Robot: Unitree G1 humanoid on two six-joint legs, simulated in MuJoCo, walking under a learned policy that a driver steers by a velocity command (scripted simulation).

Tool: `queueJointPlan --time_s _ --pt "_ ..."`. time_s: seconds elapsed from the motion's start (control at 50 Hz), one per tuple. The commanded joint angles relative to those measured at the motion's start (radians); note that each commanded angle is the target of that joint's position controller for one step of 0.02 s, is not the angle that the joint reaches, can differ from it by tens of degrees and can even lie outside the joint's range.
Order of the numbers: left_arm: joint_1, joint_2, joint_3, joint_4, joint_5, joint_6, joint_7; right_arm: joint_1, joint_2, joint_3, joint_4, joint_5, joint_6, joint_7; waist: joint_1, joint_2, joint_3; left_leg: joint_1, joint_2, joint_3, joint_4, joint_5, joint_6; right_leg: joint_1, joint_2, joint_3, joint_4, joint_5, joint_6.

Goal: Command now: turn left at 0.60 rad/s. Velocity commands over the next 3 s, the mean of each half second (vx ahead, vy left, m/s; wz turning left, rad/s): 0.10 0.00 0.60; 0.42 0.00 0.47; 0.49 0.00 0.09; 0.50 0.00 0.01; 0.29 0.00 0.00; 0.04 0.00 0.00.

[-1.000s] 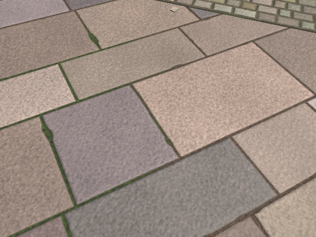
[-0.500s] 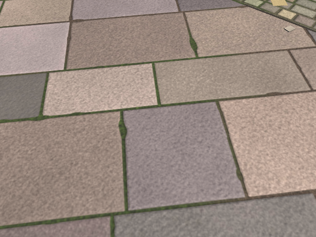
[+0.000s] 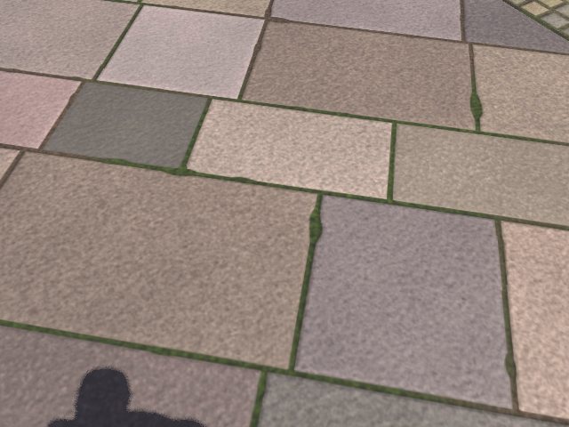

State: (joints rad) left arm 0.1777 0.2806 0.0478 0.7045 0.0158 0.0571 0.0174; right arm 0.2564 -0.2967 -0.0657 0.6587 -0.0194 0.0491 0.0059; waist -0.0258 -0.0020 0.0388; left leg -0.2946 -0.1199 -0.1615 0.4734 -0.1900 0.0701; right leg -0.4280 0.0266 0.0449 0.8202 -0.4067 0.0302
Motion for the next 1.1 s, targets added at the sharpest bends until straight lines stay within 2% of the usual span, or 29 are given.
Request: queueJointPlan --time_s 0.02,0.08,0.1,0.12,0.14,0.16,0.18,0.2,0.26,0.32,0.36,0.46,0.52,0.56,0.58,0.6,0.62,0.64,0.66,0.68,0.72,0.78,0.88,0.96,1.02,1.04,1.06,1.08,1.1 --pt "-0.014 0.079 0.013 -0.081 -0.011 -0.023 0.008 0.008 -0.172 -0.052 -0.053 -0.004 -0.006 0.003 -0.004 0.135 -0.097 0.127 0.260 -0.339 -0.087 0.301 0.158 0.011 0.032 0.004 -0.094 -0.025 -0.020" --pt "0.065 0.074 0.009 -0.066 -0.015 -0.038 0.021 -0.053 -0.165 -0.053 -0.054 0.008 -0.004 0.007 0.054 0.126 -0.098 0.052 0.207 -0.364 -0.054 0.260 0.090 0.201 0.048 0.003 -0.352 0.078 -0.042" --pt "0.098 0.096 0.015 -0.058 -0.008 -0.046 0.031 -0.065 -0.144 -0.047 -0.058 0.018 -0.006 0.003 0.070 0.093 -0.101 -0.028 0.161 -0.337 -0.015 0.130 0.037 0.314 -0.007 0.040 -0.481 0.148 -0.055" --pt "0.087 0.176 0.028 -0.072 0.007 -0.049 0.040 -0.011 -0.072 -0.031 -0.063 0.022 -0.010 0.000 0.035 -0.097 -0.116 -0.140 0.062 -0.200 0.156 -0.183 -0.026 0.405 -0.239 0.250 -0.585 0.074 -0.108" --pt "0.007 0.250 0.043 -0.098 0.013 -0.043 0.033 -0.004 -0.098 -0.039 -0.070 0.009 -0.010 -0.009 0.024 -0.256 -0.047 -0.284 -0.090 0.028 0.347 -0.384 -0.056 0.313 -0.415 0.467 -0.621 0.196 -0.223" --pt "0.024 0.194 0.035 -0.096 0.014 -0.041 0.025 -0.011 -0.165 -0.057 -0.056 -0.020 -0.007 -0.009 0.023 -0.152 -0.042 -0.245 -0.002 0.021 0.527 -0.377 -0.066 0.253 -0.423 0.405 -0.580 0.327 -0.276" --pt "-0.018 0.128 0.015 -0.103 0.005 -0.044 0.020 0.002 -0.162 -0.062 -0.033 -0.015 -0.003 0.000 -0.003 -0.100 -0.031 -0.226 0.008 0.022 0.600 -0.325 -0.070 0.227 -0.363 0.307 -0.559 0.391 -0.265" --pt "-0.057 0.102 0.008 -0.110 0.005 -0.044 0.017 0.027 -0.149 -0.060 -0.012 -0.010 0.004 0.008 -0.021 -0.084 -0.019 -0.215 0.013 0.033 0.662 -0.270 -0.081 0.216 -0.297 0.203 -0.545 0.437 -0.236" --pt "-0.047 0.100 0.009 -0.111 0.008 -0.047 0.025 0.032 -0.128 -0.052 0.003 0.005 0.018 0.031 -0.003 -0.135 -0.045 -0.254 0.027 0.086 0.710 -0.214 -0.118 0.303 -0.235 0.069 -0.510 0.567 -0.220" --pt "0.068 0.124 0.024 -0.079 0.011 -0.052 0.019 -0.062 -0.119 -0.041 -0.027 -0.003 0.023 0.049 0.071 -0.156 -0.047 -0.333 0.065 0.107 0.602 -0.184 -0.121 0.415 -0.266 0.110 -0.589 0.128 -0.223" --pt "0.104 0.146 0.036 -0.062 0.012 -0.060 0.015 -0.111 -0.115 -0.037 -0.042 -0.009 0.023 0.062 0.092 -0.158 -0.019 -0.356 0.084 0.114 0.525 -0.185 -0.119 0.442 -0.296 0.134 -0.634 -0.019 -0.225" --pt "0.121 0.169 0.052 -0.033 0.019 -0.088 -0.003 -0.168 -0.076 -0.015 -0.061 -0.010 0.004 0.080 0.093 -0.142 0.010 -0.236 0.122 0.178 0.316 -0.210 -0.076 0.375 -0.323 0.052 -0.658 -0.068 -0.208" --pt "0.119 0.190 0.061 -0.020 0.019 -0.091 -0.013 -0.178 -0.076 -0.008 -0.071 -0.003 -0.011 0.083 0.081 -0.149 0.019 -0.095 0.113 0.232 0.186 -0.240 -0.029 0.284 -0.324 -0.009 -0.638 -0.061 -0.195" --pt "0.095 0.196 0.063 -0.013 0.005 -0.083 -0.017 -0.105 -0.068 -0.004 -0.048 -0.011 -0.025 0.076 0.025 -0.116 0.013 0.066 0.089 0.266 0.049 -0.156 0.002 0.194 -0.311 -0.073 -0.561 -0.045 -0.174" --pt "0.087 0.180 0.058 -0.012 0.002 -0.080 -0.018 -0.010 -0.080 -0.010 -0.009 -0.020 -0.035 0.069 -0.017 -0.069 -0.013 0.211 0.056 0.271 -0.001 -0.142 0.015 0.106 -0.280 -0.128 -0.446 -0.030 -0.154" --pt "0.091 0.126 0.039 -0.019 0.012 -0.079 -0.021 0.148 -0.133 -0.031 0.048 -0.027 -0.046 0.056 -0.079 0.085 -0.088 0.407 0.110 0.136 -0.072 -0.250 0.042 -0.016 -0.209 -0.226 -0.174 -0.002 -0.118" --pt "0.009 0.029 0.007 -0.107 0.022 -0.081 -0.035 0.249 -0.270 -0.059 0.032 -0.018 -0.055 0.038 -0.125 0.373 -0.112 0.536 0.438 -0.441 -0.266 -0.613 0.158 -0.342 -0.059 -0.266 0.199 -0.220 -0.051" --pt "-0.043 0.103 0.023 -0.122 0.049 -0.082 -0.038 0.217 -0.266 -0.054 0.016 0.000 -0.057 0.026 -0.123 0.222 -0.021 0.448 0.491 -0.611 -0.341 -0.599 0.233 -0.475 -0.037 -0.071 0.299 -0.201 -0.051" --pt "-0.048 0.138 0.033 -0.114 0.035 -0.090 -0.051 0.170 -0.210 -0.038 0.021 0.003 -0.054 0.018 -0.084 0.143 0.052 0.393 0.450 -0.473 -0.310 -0.483 0.227 -0.469 -0.096 -0.024 0.302 -0.085 -0.056" --pt "-0.012 0.144 0.033 -0.090 0.019 -0.102 -0.061 0.124 -0.174 -0.026 0.019 0.002 -0.058 0.014 -0.038 0.111 0.070 0.340 0.387 -0.359 -0.299 -0.317 0.196 -0.409 -0.116 -0.027 0.260 0.025 -0.053" --pt "0.047 0.145 0.033 -0.046 0.036 -0.100 -0.063 0.067 -0.147 -0.013 0.008 0.007 -0.075 0.006 0.011 0.103 0.043 0.307 0.290 -0.216 -0.295 -0.011 0.157 -0.310 -0.123 -0.041 0.206 0.126 -0.028" --pt "0.058 0.115 0.024 -0.028 0.039 -0.080 -0.065 0.102 -0.135 -0.008 0.042 0.019 -0.100 0.008 0.028 0.078 -0.009 0.304 0.257 -0.127 -0.269 0.297 0.159 -0.273 -0.103 -0.069 0.198 0.188 0.000" --pt "-0.130 0.069 0.001 -0.076 0.027 -0.079 -0.070 0.204 -0.118 -0.001 0.113 0.015 -0.111 -0.001 -0.030 0.082 0.043 0.305 0.237 -0.074 -0.281 0.434 0.138 -0.305 -0.090 -0.105 0.005 0.318 0.001" --pt "-0.242 0.057 -0.010 -0.113 0.014 -0.089 -0.073 0.249 -0.128 0.001 0.158 0.009 -0.117 -0.012 -0.058 0.084 0.066 0.335 0.272 -0.079 -0.282 0.506 0.126 -0.231 -0.059 -0.120 -0.167 0.370 -0.046" --pt "-0.140 0.084 0.000 -0.082 0.011 -0.094 -0.057 0.202 -0.149 0.001 0.175 0.004 -0.123 -0.022 0.012 0.090 0.030 0.341 0.283 -0.051 -0.194 0.780 0.088 -0.021 -0.002 -0.127 -0.242 0.303 -0.106" --pt "-0.036 0.106 0.011 -0.047 0.009 -0.096 -0.044 0.196 -0.160 -0.001 0.182 -0.002 -0.122 -0.023 0.056 0.092 -0.028 0.352 0.275 -0.038 -0.074 0.931 0.074 0.098 0.033 -0.133 -0.245 0.252 -0.125" --pt "0.124 0.123 0.021 0.003 0.008 -0.103 -0.029 0.182 -0.167 -0.002 0.186 -0.004 -0.120 -0.021 0.133 0.070 -0.110 0.315 0.245 -0.007 0.115 0.947 0.060 0.286 0.038 -0.133 -0.305 0.270 -0.149" --pt "0.282 0.174 0.036 0.034 0.026 -0.110 -0.010 0.186 -0.133 0.009 0.175 -0.002 -0.125 -0.017 0.194 0.011 -0.217 0.156 0.200 0.016 0.378 0.691 0.050 0.530 -0.113 0.022 -0.323 0.153 -0.189" --pt "0.342 0.285 0.064 0.039 0.050 -0.112 -0.006 0.304 -0.027 0.028 0.157 0.032 -0.125 -0.009 0.140 -0.232 -0.350 -0.160 0.008 0.087 0.792 -0.016 -0.002 0.773 -0.414 0.541 -0.398 0.002 -0.331"
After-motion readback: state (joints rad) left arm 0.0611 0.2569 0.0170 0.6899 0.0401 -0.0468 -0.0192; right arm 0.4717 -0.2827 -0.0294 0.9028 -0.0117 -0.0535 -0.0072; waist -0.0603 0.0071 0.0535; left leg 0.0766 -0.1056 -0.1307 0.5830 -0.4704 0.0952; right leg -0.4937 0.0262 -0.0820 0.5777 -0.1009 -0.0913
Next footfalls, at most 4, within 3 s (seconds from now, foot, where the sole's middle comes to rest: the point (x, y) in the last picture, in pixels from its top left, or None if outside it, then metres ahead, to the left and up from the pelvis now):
0.10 right None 0.05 -0.11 -0.78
0.60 left None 0.04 0.12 -0.78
1.08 right None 0.43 0.16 -0.78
1.58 left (78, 387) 0.56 0.48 -0.78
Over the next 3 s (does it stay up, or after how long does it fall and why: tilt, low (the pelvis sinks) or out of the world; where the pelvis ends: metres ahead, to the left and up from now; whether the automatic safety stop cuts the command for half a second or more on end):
stays up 0.87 0.57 0.00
